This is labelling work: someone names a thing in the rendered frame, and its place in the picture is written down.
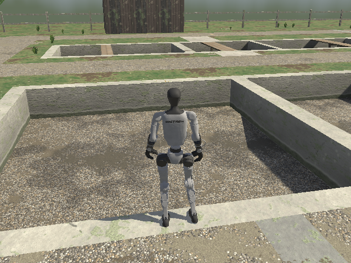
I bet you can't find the humanoid robot head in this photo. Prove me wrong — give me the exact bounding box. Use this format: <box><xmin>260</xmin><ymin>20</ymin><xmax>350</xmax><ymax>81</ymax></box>
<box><xmin>165</xmin><ymin>88</ymin><xmax>184</xmax><ymax>115</ymax></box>

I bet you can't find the right robot hand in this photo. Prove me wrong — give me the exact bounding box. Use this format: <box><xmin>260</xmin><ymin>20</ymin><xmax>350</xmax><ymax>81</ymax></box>
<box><xmin>192</xmin><ymin>151</ymin><xmax>203</xmax><ymax>162</ymax></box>

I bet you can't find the robot left upper arm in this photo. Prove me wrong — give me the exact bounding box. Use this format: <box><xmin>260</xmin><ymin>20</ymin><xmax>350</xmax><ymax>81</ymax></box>
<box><xmin>149</xmin><ymin>112</ymin><xmax>163</xmax><ymax>142</ymax></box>

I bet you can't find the robot left forearm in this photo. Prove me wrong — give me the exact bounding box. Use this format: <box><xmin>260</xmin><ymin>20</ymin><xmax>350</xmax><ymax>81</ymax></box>
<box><xmin>146</xmin><ymin>134</ymin><xmax>155</xmax><ymax>151</ymax></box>

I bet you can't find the left robot hand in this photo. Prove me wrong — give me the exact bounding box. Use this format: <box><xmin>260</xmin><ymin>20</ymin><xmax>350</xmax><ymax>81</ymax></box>
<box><xmin>145</xmin><ymin>149</ymin><xmax>158</xmax><ymax>159</ymax></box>

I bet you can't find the robot right foot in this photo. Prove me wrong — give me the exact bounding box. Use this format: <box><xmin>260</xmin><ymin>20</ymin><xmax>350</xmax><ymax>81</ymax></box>
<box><xmin>189</xmin><ymin>208</ymin><xmax>198</xmax><ymax>223</ymax></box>

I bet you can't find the robot right upper arm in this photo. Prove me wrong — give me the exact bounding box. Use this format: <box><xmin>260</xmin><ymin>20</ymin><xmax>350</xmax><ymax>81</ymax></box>
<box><xmin>186</xmin><ymin>111</ymin><xmax>200</xmax><ymax>141</ymax></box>

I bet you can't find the robot right forearm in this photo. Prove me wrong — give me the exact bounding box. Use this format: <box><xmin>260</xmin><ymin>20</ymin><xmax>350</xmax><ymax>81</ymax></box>
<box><xmin>194</xmin><ymin>133</ymin><xmax>202</xmax><ymax>153</ymax></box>

